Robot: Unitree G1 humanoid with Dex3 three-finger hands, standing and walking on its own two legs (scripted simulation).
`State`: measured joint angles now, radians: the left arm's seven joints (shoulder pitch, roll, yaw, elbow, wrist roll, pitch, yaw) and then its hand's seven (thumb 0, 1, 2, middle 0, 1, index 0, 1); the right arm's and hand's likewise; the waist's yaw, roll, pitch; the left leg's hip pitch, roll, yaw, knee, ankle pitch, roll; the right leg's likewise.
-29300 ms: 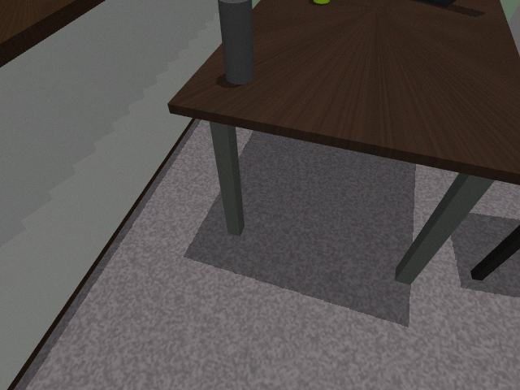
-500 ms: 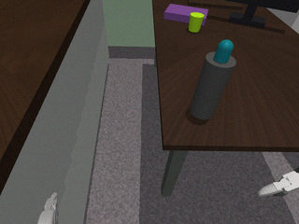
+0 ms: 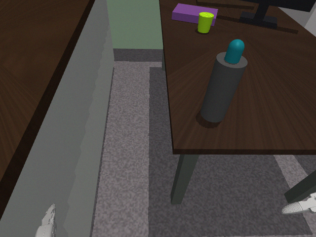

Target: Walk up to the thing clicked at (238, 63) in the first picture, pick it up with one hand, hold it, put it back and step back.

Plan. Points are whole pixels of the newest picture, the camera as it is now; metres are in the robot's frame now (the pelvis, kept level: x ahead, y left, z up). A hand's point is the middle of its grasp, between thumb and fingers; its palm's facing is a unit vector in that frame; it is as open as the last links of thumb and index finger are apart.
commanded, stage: home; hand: right
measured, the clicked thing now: (223, 83) +0.52 -0.22 +0.12
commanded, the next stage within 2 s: none
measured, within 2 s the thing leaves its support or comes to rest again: neither
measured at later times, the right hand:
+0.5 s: hand (237, 218) +0.17 -0.20 -0.05, palm faces +0.12 +0.97 -0.23, open 17.6 cm
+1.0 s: hand (222, 211) +0.20 -0.18 -0.09, palm faces +0.09 +0.97 -0.24, open 17.5 cm
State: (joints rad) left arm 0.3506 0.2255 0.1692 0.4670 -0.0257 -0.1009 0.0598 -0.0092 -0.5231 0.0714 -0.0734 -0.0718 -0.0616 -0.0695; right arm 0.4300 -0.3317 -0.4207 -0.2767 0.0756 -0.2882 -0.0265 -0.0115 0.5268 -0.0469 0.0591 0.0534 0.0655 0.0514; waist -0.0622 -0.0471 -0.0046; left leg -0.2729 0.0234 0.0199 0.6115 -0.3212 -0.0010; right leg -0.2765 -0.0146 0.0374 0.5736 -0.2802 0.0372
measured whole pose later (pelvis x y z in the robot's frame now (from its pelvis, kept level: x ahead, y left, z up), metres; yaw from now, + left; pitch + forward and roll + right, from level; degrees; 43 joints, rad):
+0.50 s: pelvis +0.01 -0.01 +0.00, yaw +0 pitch +0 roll +0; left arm 0.22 0.18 0.02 0.59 -0.01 -0.11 0.07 0.01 0.74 0.83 -0.19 -0.28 -0.19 -0.28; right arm 0.42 -0.19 -0.05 0.25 0.01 -0.18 -0.03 -0.01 0.57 -0.04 0.05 0.05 0.06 0.05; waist -0.01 0.00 0.03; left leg -0.27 0.02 0.01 0.55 -0.29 -0.01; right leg -0.28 -0.01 0.03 0.53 -0.26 0.03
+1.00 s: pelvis +0.02 -0.01 +0.00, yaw +2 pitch +1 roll +0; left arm 0.22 0.21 0.00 0.67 0.00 -0.04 0.06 0.01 0.90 0.90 -0.20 -0.30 -0.20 -0.30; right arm 0.25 -0.17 -0.01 0.51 0.01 -0.10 -0.10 -0.01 0.56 -0.04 0.05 0.05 0.06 0.05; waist 0.00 0.00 0.02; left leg -0.27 0.01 -0.01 0.56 -0.31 -0.01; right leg -0.27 -0.03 0.01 0.54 -0.30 0.03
